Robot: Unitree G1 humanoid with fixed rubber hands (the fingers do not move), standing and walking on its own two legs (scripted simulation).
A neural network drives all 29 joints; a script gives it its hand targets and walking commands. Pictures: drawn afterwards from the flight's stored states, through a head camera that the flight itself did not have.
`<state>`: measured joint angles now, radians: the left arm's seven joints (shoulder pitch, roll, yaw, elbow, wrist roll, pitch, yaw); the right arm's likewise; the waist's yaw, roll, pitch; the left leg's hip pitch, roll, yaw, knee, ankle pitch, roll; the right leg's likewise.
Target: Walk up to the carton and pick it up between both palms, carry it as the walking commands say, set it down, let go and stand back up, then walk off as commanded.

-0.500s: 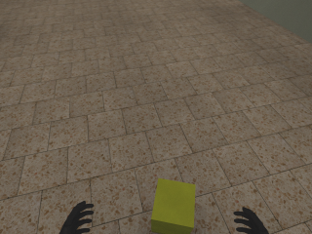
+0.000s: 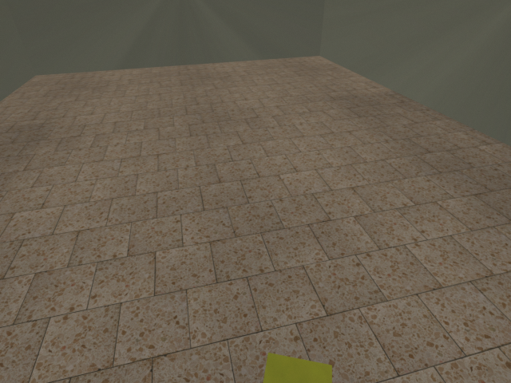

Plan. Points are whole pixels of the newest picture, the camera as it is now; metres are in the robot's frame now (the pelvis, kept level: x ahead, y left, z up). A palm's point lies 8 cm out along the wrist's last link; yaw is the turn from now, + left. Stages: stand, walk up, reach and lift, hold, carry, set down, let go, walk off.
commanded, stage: stand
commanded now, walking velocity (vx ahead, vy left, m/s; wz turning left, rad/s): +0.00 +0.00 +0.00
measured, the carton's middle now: out of the picture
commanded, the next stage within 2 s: walk off in 1.50 s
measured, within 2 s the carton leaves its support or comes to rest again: neither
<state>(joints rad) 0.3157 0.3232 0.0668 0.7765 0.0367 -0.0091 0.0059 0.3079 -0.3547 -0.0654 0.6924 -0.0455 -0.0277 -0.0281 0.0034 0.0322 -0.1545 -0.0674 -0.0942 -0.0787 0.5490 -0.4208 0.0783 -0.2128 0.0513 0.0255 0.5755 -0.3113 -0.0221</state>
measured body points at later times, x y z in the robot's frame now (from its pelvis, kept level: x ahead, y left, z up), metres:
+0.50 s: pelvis -0.04 -0.02 +0.01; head -0.11 -0.03 +0.45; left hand +0.04 +0.27 -0.10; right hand +0.03 -0.32 -0.11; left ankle -0.08 +0.07 -0.73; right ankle +0.00 -0.11 -0.73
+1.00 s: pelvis -0.08 -0.03 +0.01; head -0.12 -0.03 +0.46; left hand -0.01 +0.27 -0.11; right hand -0.04 -0.34 -0.12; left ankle -0.08 +0.07 -0.73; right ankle +0.00 -0.11 -0.73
